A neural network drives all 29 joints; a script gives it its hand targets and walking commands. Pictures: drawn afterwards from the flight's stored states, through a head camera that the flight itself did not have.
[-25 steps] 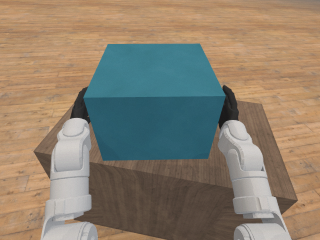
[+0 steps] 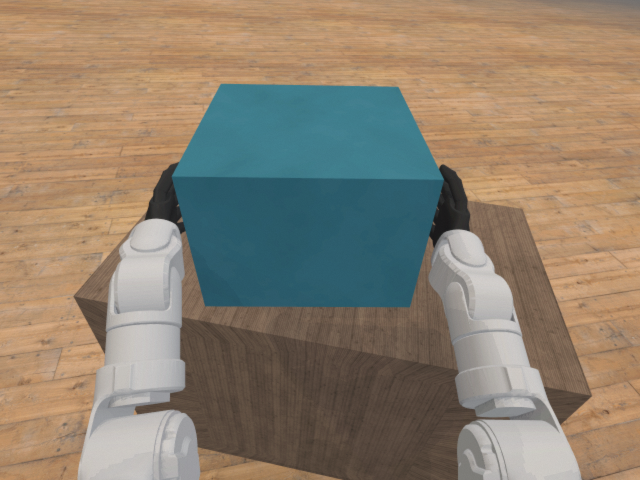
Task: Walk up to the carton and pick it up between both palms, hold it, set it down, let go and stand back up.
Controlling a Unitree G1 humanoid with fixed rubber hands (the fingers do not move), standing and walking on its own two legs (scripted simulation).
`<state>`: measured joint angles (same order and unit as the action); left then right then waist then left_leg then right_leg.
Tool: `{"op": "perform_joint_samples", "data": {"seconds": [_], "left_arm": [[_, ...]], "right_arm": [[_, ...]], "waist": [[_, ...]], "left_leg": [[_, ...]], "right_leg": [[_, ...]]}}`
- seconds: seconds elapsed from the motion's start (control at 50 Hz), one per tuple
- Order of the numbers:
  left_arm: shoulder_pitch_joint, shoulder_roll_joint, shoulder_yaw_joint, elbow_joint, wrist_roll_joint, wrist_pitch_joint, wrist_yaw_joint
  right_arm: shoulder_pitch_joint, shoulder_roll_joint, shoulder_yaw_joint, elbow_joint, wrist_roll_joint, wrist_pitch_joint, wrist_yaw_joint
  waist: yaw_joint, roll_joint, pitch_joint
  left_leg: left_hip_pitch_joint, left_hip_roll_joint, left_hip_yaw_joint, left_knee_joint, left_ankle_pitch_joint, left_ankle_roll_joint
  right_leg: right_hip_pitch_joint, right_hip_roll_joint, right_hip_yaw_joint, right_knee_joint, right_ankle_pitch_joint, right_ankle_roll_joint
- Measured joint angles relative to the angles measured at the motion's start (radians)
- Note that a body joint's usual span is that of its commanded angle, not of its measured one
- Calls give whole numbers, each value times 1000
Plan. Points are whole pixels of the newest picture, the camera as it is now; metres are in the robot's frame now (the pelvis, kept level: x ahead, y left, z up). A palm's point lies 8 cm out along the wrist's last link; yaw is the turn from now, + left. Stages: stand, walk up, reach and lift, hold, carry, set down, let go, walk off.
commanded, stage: hold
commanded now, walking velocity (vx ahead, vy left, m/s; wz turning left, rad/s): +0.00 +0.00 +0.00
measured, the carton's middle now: (309, 188) +0.43 +0.02 +0.18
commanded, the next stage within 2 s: none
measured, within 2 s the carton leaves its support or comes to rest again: neither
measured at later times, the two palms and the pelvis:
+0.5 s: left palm (168, 229) +0.36 +0.19 +0.16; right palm (446, 231) +0.36 -0.16 +0.17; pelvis +0.01 +0.01 +0.00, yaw +0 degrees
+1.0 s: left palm (167, 229) +0.35 +0.18 +0.17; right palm (452, 233) +0.35 -0.16 +0.18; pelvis +0.01 +0.00 +0.00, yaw +0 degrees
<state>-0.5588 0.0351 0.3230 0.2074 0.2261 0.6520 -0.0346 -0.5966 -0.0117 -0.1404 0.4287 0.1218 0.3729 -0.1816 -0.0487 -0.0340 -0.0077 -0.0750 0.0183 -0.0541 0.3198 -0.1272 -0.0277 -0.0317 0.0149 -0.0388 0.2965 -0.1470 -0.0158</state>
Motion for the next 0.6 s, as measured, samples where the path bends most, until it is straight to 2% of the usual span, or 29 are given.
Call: {"op": "perform_joint_samples", "data": {"seconds": [0.2,0.6], "left_arm": [[16,-1,-24,-9,-5,-2,16],[90,-15,-66,-125,-31,31,45]], "right_arm": [[12,-15,11,17,12,-26,8],[65,-42,43,-76,59,0,9]], "waist": [[-3,-11,2],[-6,0,-3]], "left_leg": [[2,-3,4,13,-15,5],[-7,-4,9,15,-26,9]], "right_leg": [[10,-3,3,-4,-5,6],[7,-4,6,-16,-9,10]]}}
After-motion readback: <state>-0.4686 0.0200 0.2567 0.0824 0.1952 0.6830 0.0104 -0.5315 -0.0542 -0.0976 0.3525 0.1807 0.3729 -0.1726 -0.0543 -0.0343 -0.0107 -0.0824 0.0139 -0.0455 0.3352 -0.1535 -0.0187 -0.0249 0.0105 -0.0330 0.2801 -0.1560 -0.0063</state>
